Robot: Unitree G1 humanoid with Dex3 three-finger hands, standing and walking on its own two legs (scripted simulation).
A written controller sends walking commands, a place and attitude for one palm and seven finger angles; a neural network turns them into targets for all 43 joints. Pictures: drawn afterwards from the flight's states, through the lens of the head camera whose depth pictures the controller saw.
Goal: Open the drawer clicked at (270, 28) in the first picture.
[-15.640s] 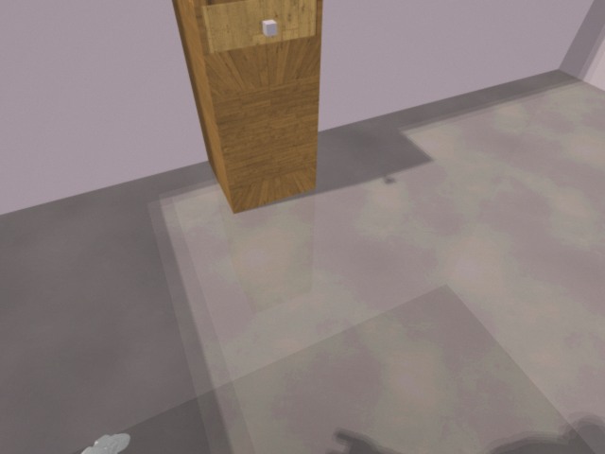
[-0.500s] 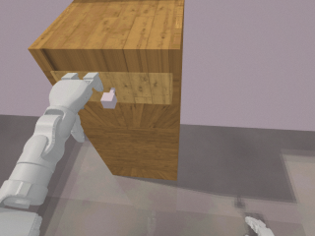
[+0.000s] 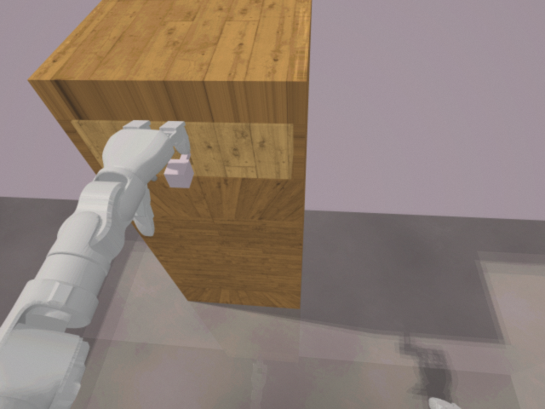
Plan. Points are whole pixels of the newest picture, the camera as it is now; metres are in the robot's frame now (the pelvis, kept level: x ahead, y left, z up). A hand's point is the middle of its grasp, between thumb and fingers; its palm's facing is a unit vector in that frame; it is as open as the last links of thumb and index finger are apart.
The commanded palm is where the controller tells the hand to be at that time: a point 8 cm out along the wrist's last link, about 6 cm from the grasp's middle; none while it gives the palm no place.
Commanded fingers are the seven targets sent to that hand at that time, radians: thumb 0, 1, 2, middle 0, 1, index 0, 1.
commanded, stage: move the hooked fingers above the handle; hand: left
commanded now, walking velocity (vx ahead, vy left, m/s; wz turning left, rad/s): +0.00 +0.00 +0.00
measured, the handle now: (182, 166) +0.50 +0.21 +0.04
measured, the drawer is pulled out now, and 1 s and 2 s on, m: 0.00 0.00 0.00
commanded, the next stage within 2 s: none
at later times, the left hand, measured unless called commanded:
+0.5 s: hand (163, 189) +0.41 +0.21 +0.08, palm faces -0.10 -0.01 -0.99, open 13.8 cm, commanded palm +0.41 +0.23 +0.16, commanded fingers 0.00 -0.50 0.30 -0.30 -1.20 -0.30 -1.20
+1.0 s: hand (164, 183) +0.43 +0.21 +0.08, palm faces -0.13 -0.01 -0.99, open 13.7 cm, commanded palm +0.42 +0.24 +0.16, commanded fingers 0.00 -0.50 0.30 -0.30 -1.20 -0.30 -1.20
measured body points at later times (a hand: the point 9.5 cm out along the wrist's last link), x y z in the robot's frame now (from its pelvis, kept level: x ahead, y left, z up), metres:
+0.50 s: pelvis -0.01 -0.01 +0.00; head +0.05 -0.03 +0.44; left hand +0.41 +0.20 +0.14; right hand +0.09 -0.28 -0.14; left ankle -0.05 +0.09 -0.74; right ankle +0.00 -0.11 -0.74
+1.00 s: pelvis -0.01 -0.01 +0.00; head +0.05 -0.03 +0.44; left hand +0.43 +0.21 +0.13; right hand +0.06 -0.28 -0.14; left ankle -0.05 +0.09 -0.74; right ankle +0.00 -0.11 -0.74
